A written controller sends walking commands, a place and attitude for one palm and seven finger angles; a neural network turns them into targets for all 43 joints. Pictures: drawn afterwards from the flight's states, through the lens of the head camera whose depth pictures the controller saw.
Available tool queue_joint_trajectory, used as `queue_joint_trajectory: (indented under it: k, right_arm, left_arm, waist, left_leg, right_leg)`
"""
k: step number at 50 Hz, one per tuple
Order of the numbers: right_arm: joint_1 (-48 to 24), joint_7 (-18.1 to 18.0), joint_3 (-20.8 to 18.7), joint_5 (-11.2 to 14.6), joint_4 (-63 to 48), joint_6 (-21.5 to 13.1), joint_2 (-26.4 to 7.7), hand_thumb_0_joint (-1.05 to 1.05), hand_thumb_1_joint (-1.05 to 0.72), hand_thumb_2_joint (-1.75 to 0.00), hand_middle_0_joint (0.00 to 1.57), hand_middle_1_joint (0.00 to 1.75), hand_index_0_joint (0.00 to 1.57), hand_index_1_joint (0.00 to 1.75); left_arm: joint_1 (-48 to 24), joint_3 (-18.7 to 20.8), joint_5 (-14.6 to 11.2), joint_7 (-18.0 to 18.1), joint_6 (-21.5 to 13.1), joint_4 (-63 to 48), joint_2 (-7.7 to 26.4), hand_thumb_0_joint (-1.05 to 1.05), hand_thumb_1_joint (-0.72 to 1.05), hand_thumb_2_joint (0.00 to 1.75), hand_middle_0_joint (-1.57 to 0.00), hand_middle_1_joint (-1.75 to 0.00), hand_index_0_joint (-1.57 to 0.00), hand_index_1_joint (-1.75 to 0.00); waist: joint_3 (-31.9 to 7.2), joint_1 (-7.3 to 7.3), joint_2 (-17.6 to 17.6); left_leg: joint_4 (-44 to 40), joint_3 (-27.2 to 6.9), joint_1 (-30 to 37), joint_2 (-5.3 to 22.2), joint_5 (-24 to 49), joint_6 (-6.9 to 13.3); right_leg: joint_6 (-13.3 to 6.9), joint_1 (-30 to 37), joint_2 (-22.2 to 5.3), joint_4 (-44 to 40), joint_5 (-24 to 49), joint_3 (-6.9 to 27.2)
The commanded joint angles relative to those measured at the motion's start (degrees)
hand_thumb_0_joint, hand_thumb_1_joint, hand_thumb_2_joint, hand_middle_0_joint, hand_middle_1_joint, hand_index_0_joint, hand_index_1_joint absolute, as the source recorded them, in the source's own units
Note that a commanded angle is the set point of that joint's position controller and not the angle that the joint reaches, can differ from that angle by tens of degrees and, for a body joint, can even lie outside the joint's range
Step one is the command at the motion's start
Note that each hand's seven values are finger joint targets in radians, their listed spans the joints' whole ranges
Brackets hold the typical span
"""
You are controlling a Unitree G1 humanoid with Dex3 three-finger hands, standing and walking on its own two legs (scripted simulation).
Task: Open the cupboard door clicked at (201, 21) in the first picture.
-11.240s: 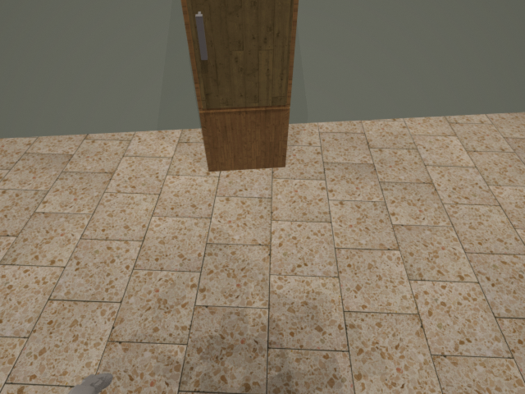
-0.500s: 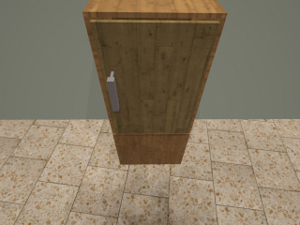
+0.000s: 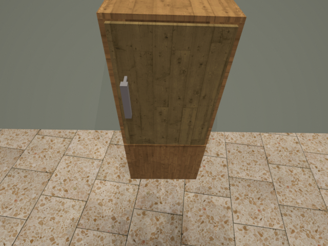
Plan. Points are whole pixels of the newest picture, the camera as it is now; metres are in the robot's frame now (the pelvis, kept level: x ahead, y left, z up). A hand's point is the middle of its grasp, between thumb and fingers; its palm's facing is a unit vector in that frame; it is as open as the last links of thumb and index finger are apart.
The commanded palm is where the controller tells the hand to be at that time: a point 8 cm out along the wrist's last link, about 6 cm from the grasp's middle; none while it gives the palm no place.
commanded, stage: look again from close up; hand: left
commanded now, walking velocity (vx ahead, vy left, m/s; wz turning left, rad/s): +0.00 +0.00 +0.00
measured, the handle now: (127, 97) +0.62 +0.17 -0.02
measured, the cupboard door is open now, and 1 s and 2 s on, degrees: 0 0 0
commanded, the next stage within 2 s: shuffle to correct the standing spot in 0.50 s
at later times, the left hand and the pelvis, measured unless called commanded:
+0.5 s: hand out of the picture +0.03 +0.17 -0.18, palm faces +0.00 -0.98 -0.19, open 7.3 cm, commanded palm none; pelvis +0.02 +0.00 +0.00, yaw +0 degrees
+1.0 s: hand out of the picture +0.05 +0.13 -0.18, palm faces +0.02 -0.98 -0.17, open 7.4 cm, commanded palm none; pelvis +0.07 -0.03 -0.01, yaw +0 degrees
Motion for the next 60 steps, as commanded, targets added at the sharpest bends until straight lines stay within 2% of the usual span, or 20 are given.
queue_joint_trajectory:
  k: [1,3,5,8,13,30,33,37,41,44,45,46,48,49,51,53,54,56,57,60]
  right_arm:
    - [-0.6,0.8,-0.3,-0.2,-8.4,-1.2,-6.3,0.00,-0.90,-0.90,0.20,0.30,0.20,0.30]
    - [4.1,0.9,-0.4,-0.8,-7.5,-1.1,-6.6,0.00,-0.90,-0.90,0.20,0.30,0.20,0.30]
    - [3.2,0.7,-0.2,-0.7,-8.2,-1.7,-6.0,0.00,-0.90,-0.90,0.20,0.30,0.20,0.30]
    - [1.0,0.5,-0.1,-0.3,-9.2,-2.2,-6.8,0.00,-0.90,-0.90,0.20,0.30,0.20,0.30]
    - [0.6,0.4,0.0,0.0,-8.5,-2.6,-7.7,0.00,-0.90,-0.90,0.20,0.30,0.20,0.30]
    - [-2.0,-0.1,0.5,0.1,-5.8,-3.6,-9.5,0.00,-0.90,-0.90,0.20,0.30,0.20,0.30]
    - [-1.1,-0.1,0.6,-0.1,-4.8,-3.3,-8.8,0.00,-0.90,-0.90,0.20,0.30,0.20,0.30]
    - [-1.0,-0.3,-0.7,-0.4,-5.2,-2.6,-11.1,0.00,-0.90,-0.90,0.20,0.30,0.20,0.30]
    - [0.4,-0.8,-1.6,-0.5,-5.5,-2.8,-11.7,0.00,-0.90,-0.90,0.20,0.30,0.20,0.30]
    - [-0.4,-0.8,-1.5,-0.4,-6.0,-3.1,-10.1,0.00,-0.90,-0.90,0.20,0.30,0.20,0.30]
    - [-1.2,-0.7,-1.2,-0.4,-6.5,-3.3,-9.3,0.00,-0.90,-0.90,0.20,0.30,0.20,0.30]
    - [-2.2,-0.6,-1.0,-0.2,-6.9,-3.5,-8.2,0.00,-0.90,-0.90,0.20,0.30,0.20,0.30]
    - [-4.3,-0.3,0.0,-0.3,-7.9,-3.5,-4.8,0.00,-0.90,-0.90,0.20,0.30,0.20,0.30]
    - [-5.7,-0.2,0.2,-0.4,-8.1,-3.4,-4.5,0.00,-0.90,-0.90,0.20,0.30,0.20,0.30]
    - [-5.3,-0.4,0.7,0.1,-7.2,-3.3,-3.2,0.00,-0.90,-0.90,0.20,0.30,0.20,0.30]
    - [-2.9,-0.5,0.7,0.6,-5.6,-3.2,-3.3,0.00,-0.90,-0.90,0.20,0.30,0.20,0.30]
    - [-0.9,-0.6,0.5,0.7,-4.7,-3.3,-4.5,0.00,-0.90,-0.90,0.20,0.30,0.20,0.30]
    - [1.6,-1.6,-0.3,0.5,-3.9,-3.1,-8.3,0.00,-0.90,-0.90,0.20,0.30,0.20,0.30]
    - [1.5,-1.8,-0.5,0.7,-4.1,-2.8,-8.8,0.00,-0.90,-0.90,0.20,0.30,0.20,0.30]
    - [-1.4,-2.1,-1.0,0.6,-5.7,-2.1,-9.3,0.00,-0.90,-0.90,0.20,0.30,0.20,0.30]
  left_arm:
    - [2.4,0.3,0.0,1.6,-2.2,-3.8,8.6,0.00,0.90,0.90,-0.20,-0.30,-0.20,-0.30]
    - [0.4,1.1,0.0,1.1,-2.3,-5.6,9.4,0.00,0.90,0.90,-0.20,-0.30,-0.20,-0.30]
    - [2.1,0.7,-0.3,0.8,-2.7,-5.3,6.8,0.00,0.90,0.90,-0.20,-0.30,-0.20,-0.30]
    - [3.3,0.2,-0.1,0.5,-2.6,-5.0,5.3,0.00,0.90,0.90,-0.20,-0.30,-0.20,-0.30]
    - [2.1,0.0,-0.1,0.3,-2.7,-5.4,6.0,0.00,0.90,0.90,-0.20,-0.30,-0.20,-0.30]
    - [-1.0,0.1,-0.6,0.1,-2.6,-5.7,9.2,0.00,0.90,0.90,-0.20,-0.30,-0.20,-0.30]
    - [-0.5,0.0,-0.3,-0.1,-2.1,-4.8,8.0,0.00,0.90,0.90,-0.20,-0.30,-0.20,-0.30]
    - [-0.8,0.4,0.2,-0.9,-1.2,-5.2,7.5,0.00,0.90,0.90,-0.20,-0.30,-0.20,-0.30]
    - [-0.2,0.8,0.5,-1.5,-1.1,-5.6,6.5,0.00,0.90,0.90,-0.20,-0.30,-0.20,-0.30]
    - [2.1,1.2,0.5,-1.5,-1.7,-4.9,6.6,0.00,0.90,0.90,-0.20,-0.30,-0.20,-0.30]
    - [3.5,1.4,0.3,-1.4,-1.9,-4.5,7.1,0.00,0.90,0.90,-0.20,-0.30,-0.20,-0.30]
    - [4.8,1.6,0.3,-1.3,-2.0,-4.0,8.0,0.00,0.90,0.90,-0.20,-0.30,-0.20,-0.30]
    - [7.6,2.0,0.0,-0.4,-2.6,-2.8,9.9,0.00,0.90,0.90,-0.20,-0.30,-0.20,-0.30]
    - [7.8,1.8,-0.1,-0.1,-3.1,-2.6,9.2,0.00,0.90,0.90,-0.20,-0.30,-0.20,-0.30]
    - [6.2,1.4,0.1,0.4,-3.6,-2.8,8.4,0.00,0.90,0.90,-0.20,-0.30,-0.20,-0.30]
    - [3.4,1.2,-0.1,0.7,-3.5,-3.5,8.8,0.00,0.90,0.90,-0.20,-0.30,-0.20,-0.30]
    - [2.0,1.2,-0.6,0.8,-3.3,-4.1,9.5,0.00,0.90,0.90,-0.20,-0.30,-0.20,-0.30]
    - [1.8,1.3,-1.3,1.2,-2.6,-5.4,8.4,0.00,0.90,0.90,-0.20,-0.30,-0.20,-0.30]
    - [1.8,1.5,-1.0,1.6,-2.2,-5.6,8.1,0.00,0.90,0.90,-0.20,-0.30,-0.20,-0.30]
    - [1.8,2.0,-0.8,1.7,-1.5,-5.6,8.5,0.00,0.90,0.90,-0.20,-0.30,-0.20,-0.30]
  waist:
    - [4.2,-0.78,-1.6]
    - [1.1,-2.64,3.3]
    - [-0.2,-1.72,4.9]
    - [2.6,0.22,3.9]
    - [6.8,0.22,-3.0]
    - [0.6,0.30,0.0]
    - [0.8,0.13,0.6]
    - [5.4,-0.26,4.7]
    - [4.7,-0.30,5.2]
    - [2.9,0.98,0.3]
    - [2.3,1.56,-1.1]
    - [2.4,1.91,-5.6]
    - [2.4,2.41,-12.9]
    - [2.8,2.93,-10.0]
    - [1.7,1.94,-5.3]
    - [0.2,0.13,-4.4]
    - [-1.7,-0.91,-3.0]
    - [-4.8,-0.95,2.1]
    - [-4.0,-0.50,4.7]
    - [-0.7,0.22,5.4]
  left_leg:
    - [4.5,-7.1,-2.8,4.8,-15.1,-3.9]
    - [5.1,-8.1,-1.4,5.2,-15.9,-2.3]
    - [1.1,-10.8,-3.1,6.5,-15.7,-1.4]
    - [-4.3,-14.1,-8.4,8.2,-20.3,-0.1]
    - [-4.3,-12.5,-7.3,7.5,-15.3,-0.4]
    - [-1.8,-8.9,1.8,7.9,0.9,-1.2]
    - [-2.8,-9.9,1.6,9.0,-7.8,-0.7]
    - [-9.2,-16.2,-1.0,13.2,-23.8,1.4]
    - [-8.6,-19.6,1.6,16.7,-20.2,4.4]
    - [-2.4,-14.4,-3.1,13.5,-12.1,2.9]
    - [0.6,-11.2,-6.0,11.0,-11.7,1.8]
    - [5.6,-7.1,-9.5,7.9,-10.3,0.6]
    - [16.1,-0.4,-15.2,2.7,-14.1,-2.1]
    - [19.4,-1.7,-15.8,3.3,-18.3,-2.5]
    - [18.6,-3.6,-13.9,4.3,-19.0,-3.1]
    - [8.8,-2.9,-6.6,4.0,-10.0,-3.5]
    - [4.4,-3.4,0.1,4.2,4.9,-3.0]
    - [9.2,-7.1,11.4,10.5,37.5,0.3]
    - [9.7,-7.9,11.4,12.2,42.7,1.7]
    - [9.2,-8.3,9.5,12.0,43.8,1.4]
  right_leg:
    - [-4.0,-9.6,-6.3,-6.9,-20.8,7.7]
    - [-4.8,-11.9,-5.6,-3.5,-22.3,6.0]
    - [-4.6,-8.7,-3.3,0.0,-15.8,5.0]
    - [-3.9,-4.7,-2.0,1.8,-11.3,3.2]
    - [-3.7,-6.3,-3.2,-1.0,-8.8,5.3]
    - [-3.0,-0.7,-4.5,-2.6,3.8,5.9]
    - [-3.0,-1.1,-3.2,-1.0,-3.5,4.0]
    - [-3.1,-6.4,-0.6,4.1,-9.9,0.7]
    - [-3.1,-10.0,-0.2,8.2,-10.1,-0.1]
    - [-3.7,-2.2,-1.9,1.8,-5.6,1.8]
    - [-4.3,1.1,-3.4,0.1,-5.8,3.8]
    - [-5.3,4.5,-5.3,-2.0,-4.9,7.1]
    - [-9.2,9.4,-13.2,-6.0,10.3,15.4]
    - [-10.8,10.1,-14.7,-4.9,24.3,15.1]
    - [-11.2,11.5,-14.4,-1.2,45.0,11.6]
    - [-8.6,10.6,-11.1,3.4,50.2,7.0]
    - [-6.1,7.9,-8.7,6.5,48.4,4.5]
    - [-1.9,-0.3,-4.7,7.7,30.7,2.0]
    - [-1.0,-1.4,-4.0,6.5,22.0,1.4]
    - [-1.1,-2.0,-4.0,5.7,17.3,1.7]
